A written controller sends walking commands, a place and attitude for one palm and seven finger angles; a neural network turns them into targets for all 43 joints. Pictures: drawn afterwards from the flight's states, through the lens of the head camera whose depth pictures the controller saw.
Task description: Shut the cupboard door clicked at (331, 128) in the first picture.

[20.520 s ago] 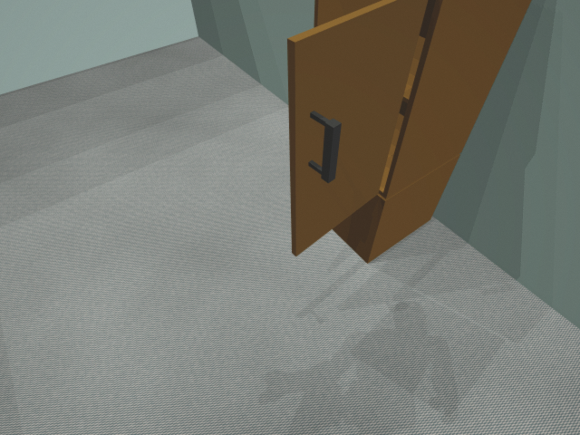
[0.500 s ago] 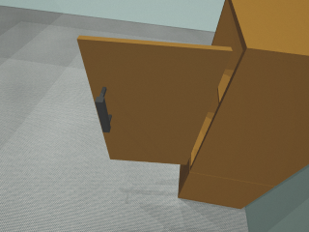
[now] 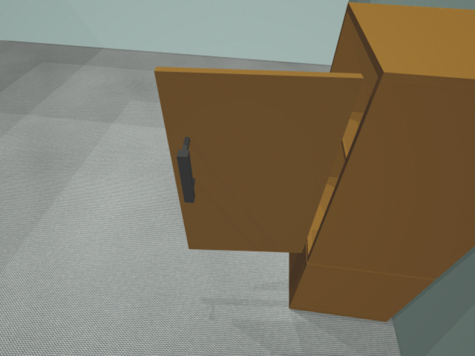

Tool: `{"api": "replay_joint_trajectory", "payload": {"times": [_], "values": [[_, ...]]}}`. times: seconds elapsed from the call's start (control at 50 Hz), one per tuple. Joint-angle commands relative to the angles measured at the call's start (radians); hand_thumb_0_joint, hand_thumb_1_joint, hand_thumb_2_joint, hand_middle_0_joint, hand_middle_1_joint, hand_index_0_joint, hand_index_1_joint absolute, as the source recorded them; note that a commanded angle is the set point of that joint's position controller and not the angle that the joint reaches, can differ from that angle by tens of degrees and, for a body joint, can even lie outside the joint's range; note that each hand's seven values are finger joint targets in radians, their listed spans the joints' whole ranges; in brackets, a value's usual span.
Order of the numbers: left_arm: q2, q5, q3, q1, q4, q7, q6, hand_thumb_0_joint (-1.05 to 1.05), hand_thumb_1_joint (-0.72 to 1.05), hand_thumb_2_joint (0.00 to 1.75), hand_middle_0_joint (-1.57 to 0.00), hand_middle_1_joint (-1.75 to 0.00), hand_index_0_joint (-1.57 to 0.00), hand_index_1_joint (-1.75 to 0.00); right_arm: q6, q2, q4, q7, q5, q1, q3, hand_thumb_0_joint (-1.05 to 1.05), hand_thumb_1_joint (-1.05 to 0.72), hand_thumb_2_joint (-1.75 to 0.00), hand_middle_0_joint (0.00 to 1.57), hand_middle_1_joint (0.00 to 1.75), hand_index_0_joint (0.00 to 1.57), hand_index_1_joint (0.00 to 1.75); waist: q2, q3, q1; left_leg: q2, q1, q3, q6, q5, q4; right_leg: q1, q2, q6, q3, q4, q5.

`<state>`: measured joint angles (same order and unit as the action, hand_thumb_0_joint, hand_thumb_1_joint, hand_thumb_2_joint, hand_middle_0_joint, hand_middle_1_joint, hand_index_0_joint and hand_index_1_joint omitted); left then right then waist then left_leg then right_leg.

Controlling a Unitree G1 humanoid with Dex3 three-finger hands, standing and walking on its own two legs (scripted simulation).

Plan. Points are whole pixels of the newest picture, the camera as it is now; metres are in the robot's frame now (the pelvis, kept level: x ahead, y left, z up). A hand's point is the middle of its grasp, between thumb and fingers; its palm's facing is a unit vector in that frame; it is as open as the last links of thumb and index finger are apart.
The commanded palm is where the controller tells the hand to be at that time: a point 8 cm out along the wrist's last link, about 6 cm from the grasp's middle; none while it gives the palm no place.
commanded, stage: come to a stop and stand still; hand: left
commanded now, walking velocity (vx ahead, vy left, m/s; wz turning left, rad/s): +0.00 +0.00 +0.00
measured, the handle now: (188, 170) +0.47 +0.14 +0.04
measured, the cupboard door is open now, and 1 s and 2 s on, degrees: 96 96 96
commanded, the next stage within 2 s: look again from close up in 0.26 s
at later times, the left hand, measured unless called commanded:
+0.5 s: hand out of the picture -0.02 +0.17 -0.18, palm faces +0.02 -0.99 -0.12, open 7.4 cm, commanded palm none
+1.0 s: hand out of the picture +0.09 +0.21 -0.14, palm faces +0.14 -0.97 -0.22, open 7.3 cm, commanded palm +0.12 +0.24 -0.06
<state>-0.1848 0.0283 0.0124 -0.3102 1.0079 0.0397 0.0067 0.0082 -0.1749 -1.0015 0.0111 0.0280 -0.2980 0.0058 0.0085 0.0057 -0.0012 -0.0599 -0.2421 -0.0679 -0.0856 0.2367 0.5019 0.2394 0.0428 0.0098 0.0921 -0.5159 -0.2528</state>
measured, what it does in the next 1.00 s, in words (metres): stands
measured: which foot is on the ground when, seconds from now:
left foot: down 0.00-1.00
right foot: down 0.00-1.00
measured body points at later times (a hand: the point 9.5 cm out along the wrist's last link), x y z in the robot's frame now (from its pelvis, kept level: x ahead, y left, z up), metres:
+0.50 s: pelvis +0.01 +0.02 +0.00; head +0.02 +0.04 +0.45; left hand -0.02 +0.22 -0.16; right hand +0.02 -0.20 -0.15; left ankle +0.03 +0.06 -0.74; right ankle +0.02 -0.12 -0.73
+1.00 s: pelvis +0.03 +0.02 +0.00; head +0.04 +0.04 +0.45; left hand +0.08 +0.26 -0.12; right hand +0.04 -0.20 -0.14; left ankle +0.03 +0.06 -0.73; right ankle +0.02 -0.12 -0.72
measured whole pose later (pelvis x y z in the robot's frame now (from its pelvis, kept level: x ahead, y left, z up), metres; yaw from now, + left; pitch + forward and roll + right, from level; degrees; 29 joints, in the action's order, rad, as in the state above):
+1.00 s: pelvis +0.03 +0.02 +0.00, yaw +1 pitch -1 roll -1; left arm -0.18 -0.05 0.04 -0.47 0.52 0.09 0.10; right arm -0.16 -0.15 -0.98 0.05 -0.01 -0.37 -0.03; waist -0.03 -0.03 -0.02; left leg -0.10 -0.20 -0.06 -0.11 0.25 0.45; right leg 0.26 0.05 -0.01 0.03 -0.62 -0.32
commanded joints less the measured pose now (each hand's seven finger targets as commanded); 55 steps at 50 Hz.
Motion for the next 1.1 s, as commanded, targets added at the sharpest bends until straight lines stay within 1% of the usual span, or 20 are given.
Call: {"api": "replay_joint_trajectory", "payload": {"times": [0.0,0.1,0.2,0.24,0.42,0.64,0.74,0.76,0.84,0.88,0.9,0.92,0.94,0.96,0.98,1.0,1.02,1.04,1.06,1.08], "values": [[-0.064,-0.001,0.006,-0.086,-0.041,0.000,-0.007,0.00,0.90,0.90,-0.20,-0.30,-0.20,-0.30,-0.022,-0.123,0.066,0.005,-0.005,0.000,0.019,0.00,-0.90,-0.90,0.20,0.30,0.20,0.30,0.014,-0.104,0.024,0.179,-0.189,0.272,0.016,0.310,-0.288,-0.045,0.031,0.032,-0.074,0.051,-0.082],[-0.061,-0.003,0.001,-0.091,-0.036,-0.001,-0.010,0.00,0.90,0.90,-0.20,-0.30,-0.20,-0.30,-0.024,-0.119,0.044,0.006,-0.009,-0.017,0.016,0.00,-0.90,-0.90,0.20,0.30,0.20,0.30,-0.003,-0.114,0.018,0.174,-0.172,0.269,0.020,0.299,-0.293,-0.031,0.037,0.034,-0.096,0.075,-0.075],[-0.051,-0.006,-0.006,-0.105,-0.015,0.001,-0.020,0.00,0.90,0.90,-0.20,-0.30,-0.20,-0.30,-0.033,-0.105,0.011,0.008,-0.014,-0.037,0.011,0.00,-0.90,-0.90,0.20,0.30,0.20,0.30,-0.006,-0.085,0.010,0.168,-0.100,0.252,0.027,0.205,-0.276,-0.022,0.050,0.035,-0.115,0.096,-0.024],[-0.045,-0.007,-0.010,-0.108,0.001,0.002,-0.023,0.00,0.90,0.90,-0.20,-0.30,-0.20,-0.30,-0.035,-0.101,-0.003,0.009,-0.016,-0.040,0.009,0.00,-0.90,-0.90,0.20,0.30,0.20,0.30,-0.009,-0.094,0.006,0.165,-0.086,0.241,0.031,0.181,-0.273,-0.017,0.055,0.033,-0.119,0.106,-0.011],[-0.026,-0.009,-0.020,-0.126,0.053,0.007,-0.028,0.00,0.90,0.90,-0.20,-0.30,-0.20,-0.30,-0.046,-0.081,-0.054,0.016,-0.023,-0.045,0.002,0.00,-0.90,-0.90,0.20,0.30,0.20,0.30,-0.003,-0.069,0.003,0.163,-0.001,0.212,0.040,-0.008,-0.243,-0.034,0.065,0.022,-0.115,0.114,0.079],[-0.019,-0.012,-0.019,-0.112,0.072,0.012,-0.022,0.00,0.90,0.90,-0.20,-0.30,-0.20,-0.30,-0.048,-0.076,-0.088,0.024,-0.024,-0.042,-0.001,0.00,-0.90,-0.90,0.20,0.30,0.20,0.30,-0.001,-0.071,0.004,0.166,0.048,0.195,0.051,-0.163,-0.225,-0.053,0.068,0.012,-0.108,0.114,0.107],[-0.021,-0.013,-0.017,-0.098,0.070,0.011,-0.018,0.00,0.90,0.90,-0.20,-0.30,-0.20,-0.30,-0.047,-0.075,-0.096,0.025,-0.023,-0.040,-0.001,0.00,-0.90,-0.90,0.20,0.30,0.20,0.30,-0.006,-0.093,0.007,0.167,0.036,0.201,0.054,-0.136,-0.242,-0.054,0.068,0.010,-0.111,0.116,0.097],[-0.026,-0.012,-0.017,-0.098,0.068,0.010,-0.019,0.00,0.90,0.90,-0.20,-0.30,-0.20,-0.30,-0.046,-0.075,-0.096,0.025,-0.023,-0.041,-0.002,0.00,-0.90,-0.90,0.20,0.30,0.20,0.30,-0.027,-0.095,0.010,0.166,0.027,0.195,0.047,-0.140,-0.233,-0.062,0.069,0.010,-0.110,0.122,0.102],[-0.023,-0.016,-0.015,-0.093,0.068,0.012,-0.017,0.00,0.90,0.90,-0.20,-0.30,-0.20,-0.30,-0.049,-0.073,-0.104,0.026,-0.022,-0.046,-0.002,0.00,-0.90,-0.90,0.20,0.30,0.20,0.30,-0.003,-0.071,0.008,0.166,0.065,0.194,0.057,-0.201,-0.229,-0.063,0.070,0.010,-0.108,0.112,0.104],[-0.027,-0.015,-0.013,-0.087,0.065,0.012,-0.017,0.00,0.90,0.90,-0.20,-0.30,-0.20,-0.30,-0.047,-0.071,-0.104,0.026,-0.023,-0.044,-0.003,0.00,-0.90,-0.90,0.20,0.30,0.20,0.30,-0.012,-0.085,0.008,0.163,0.046,0.190,0.053,-0.190,-0.227,-0.069,0.069,0.011,-0.110,0.118,0.105],[-0.064,0.002,-0.021,-0.086,0.093,0.044,-0.033,0.00,0.90,0.90,-0.20,-0.30,-0.20,-0.30,-0.048,-0.129,-0.031,0.018,-0.031,-0.005,-0.007,0.00,-0.90,-0.90,0.20,0.30,0.20,0.30,-0.021,-0.086,0.008,0.192,0.015,0.184,0.087,-0.565,-0.087,-0.039,0.061,-0.004,-0.087,0.080,0.153],[-0.608,-0.092,0.387,0.784,-1.608,0.071,-0.285,0.00,0.90,0.90,-0.20,-0.30,-0.20,-0.30,-0.242,-0.342,0.304,0.079,-0.032,-0.143,0.067,0.00,-0.90,-0.90,0.20,0.30,0.20,0.30,0.074,0.337,-0.209,0.184,0.398,0.302,0.126,-0.644,-0.063,0.057,-0.054,-0.016,-0.017,-0.131,0.173],[-0.171,-0.107,-0.009,0.100,-1.369,0.078,-0.221,0.00,0.90,0.90,-0.22,-0.32,-0.22,-0.32,-0.340,-0.200,0.261,0.087,-0.086,-0.021,-0.030,0.00,-0.90,-0.90,0.20,0.30,0.20,0.30,0.385,0.493,-0.049,0.204,0.548,0.306,0.196,-0.515,-0.091,0.191,-0.086,0.008,-0.010,-0.283,-0.138],[0.030,-0.162,-0.058,-0.167,-1.308,0.082,-0.089,0.00,0.90,0.90,-0.24,-0.34,-0.24,-0.34,-0.381,-0.176,0.292,0.064,-0.050,0.050,-0.020,0.00,-0.90,-0.90,0.20,0.30,0.20,0.30,0.400,0.342,-0.006,0.169,0.351,0.291,0.244,-0.422,-0.176,0.204,-0.067,0.017,-0.039,-0.312,-0.154],[0.093,-0.164,-0.137,-0.154,-1.114,0.084,-0.052,0.00,0.90,0.90,-0.25,-0.36,-0.25,-0.36,-0.406,-0.154,0.235,0.037,-0.070,0.030,-0.008,0.00,-0.90,-0.90,0.20,0.30,0.20,0.30,0.165,0.091,-0.042,0.155,0.128,0.257,0.206,-0.291,-0.170,0.270,-0.042,0.007,-0.044,-0.290,-0.132],[0.111,-0.179,-0.145,-0.054,-1.118,0.073,-0.090,0.00,0.90,0.90,-0.27,-0.38,-0.27,-0.38,-0.417,-0.187,0.279,0.012,-0.062,0.025,0.027,0.00,-0.90,-0.90,0.20,0.30,0.20,0.30,0.061,-0.045,-0.077,0.127,-0.003,0.242,0.164,-0.135,-0.105,0.282,-0.034,0.011,-0.017,-0.200,-0.126],[0.061,-0.173,-0.068,-0.076,-1.015,0.055,-0.147,0.00,0.90,0.90,-0.29,-0.40,-0.29,-0.40,-0.424,-0.199,0.312,0.000,-0.051,0.036,0.048,0.00,-0.90,-0.90,0.20,0.30,0.20,0.30,-0.072,-0.094,-0.073,0.101,-0.110,0.229,0.149,0.005,-0.022,0.306,-0.040,0.018,0.007,-0.120,-0.121],[0.077,-0.185,-0.037,-0.232,-0.902,0.014,-0.216,0.00,0.90,0.90,-0.31,-0.42,-0.31,-0.42,-0.420,-0.206,0.352,-0.012,-0.043,0.055,0.057,0.00,-0.90,-0.90,0.20,0.30,0.20,0.30,-0.187,-0.076,-0.041,0.073,-0.218,0.200,0.136,0.094,0.067,0.332,-0.041,0.023,0.016,-0.082,-0.151],[0.050,-0.202,0.022,-0.357,-0.810,-0.041,-0.293,0.00,0.90,0.90,-0.33,-0.44,-0.33,-0.44,-0.413,-0.206,0.389,-0.028,-0.045,0.071,0.062,0.00,-0.90,-0.90,0.20,0.30,0.20,0.30,-0.202,-0.033,-0.001,0.040,-0.286,0.161,0.129,0.078,0.148,0.331,-0.034,0.036,-0.004,-0.096,-0.174],[0.053,-0.229,0.048,-0.383,-0.830,-0.107,-0.390,0.00,0.90,0.90,-0.35,-0.46,-0.35,-0.46,-0.405,-0.203,0.430,-0.036,-0.037,0.089,0.064,0.00,-0.90,-0.90,0.20,0.30,0.20,0.30,-0.228,0.047,0.019,0.027,-0.350,0.136,0.129,0.057,0.227,0.352,-0.030,0.041,-0.015,-0.169,-0.168]]}}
